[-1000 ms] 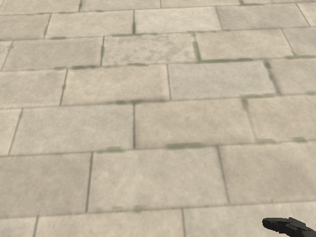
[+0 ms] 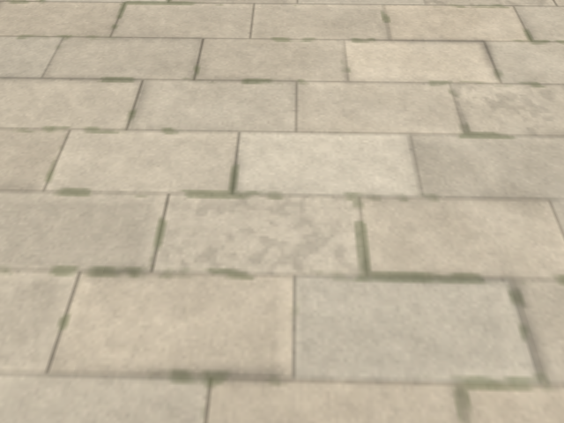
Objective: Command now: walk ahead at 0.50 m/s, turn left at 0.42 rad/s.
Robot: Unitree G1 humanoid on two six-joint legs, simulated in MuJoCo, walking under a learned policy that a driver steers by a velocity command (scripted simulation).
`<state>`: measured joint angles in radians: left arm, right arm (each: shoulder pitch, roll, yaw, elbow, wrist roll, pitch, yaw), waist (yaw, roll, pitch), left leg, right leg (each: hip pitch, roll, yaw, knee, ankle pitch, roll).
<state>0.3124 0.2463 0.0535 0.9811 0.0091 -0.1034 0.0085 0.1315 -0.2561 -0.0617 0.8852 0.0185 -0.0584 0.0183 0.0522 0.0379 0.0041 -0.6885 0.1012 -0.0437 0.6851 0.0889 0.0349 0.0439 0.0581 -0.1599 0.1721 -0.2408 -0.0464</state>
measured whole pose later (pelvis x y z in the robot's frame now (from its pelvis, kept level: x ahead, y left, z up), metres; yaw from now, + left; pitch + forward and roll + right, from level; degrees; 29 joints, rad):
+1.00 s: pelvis +0.28 +0.04 -0.01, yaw +21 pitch +1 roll +0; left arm 0.22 0.25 0.04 0.81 -0.01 -0.02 0.01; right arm 0.25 -0.25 -0.05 0.79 0.00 0.00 -0.01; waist 0.01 -0.02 -0.02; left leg -0.20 -0.02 -0.03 0.51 -0.34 0.02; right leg -0.34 -0.01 0.02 0.64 -0.37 0.00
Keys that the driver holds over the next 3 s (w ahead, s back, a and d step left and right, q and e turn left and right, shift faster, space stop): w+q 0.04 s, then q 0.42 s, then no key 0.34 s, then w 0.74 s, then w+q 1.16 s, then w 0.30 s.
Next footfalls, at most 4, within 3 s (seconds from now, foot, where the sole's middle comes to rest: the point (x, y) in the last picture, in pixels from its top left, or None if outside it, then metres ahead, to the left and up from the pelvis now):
0.14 left None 0.27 0.13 -0.78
0.62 right None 0.38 -0.07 -0.78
0.94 left None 0.24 0.15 -0.78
1.30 right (318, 398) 0.56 -0.02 -0.78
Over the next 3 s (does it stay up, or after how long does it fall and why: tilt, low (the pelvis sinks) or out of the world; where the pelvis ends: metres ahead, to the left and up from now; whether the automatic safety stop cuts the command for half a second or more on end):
stays up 1.09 0.59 -0.01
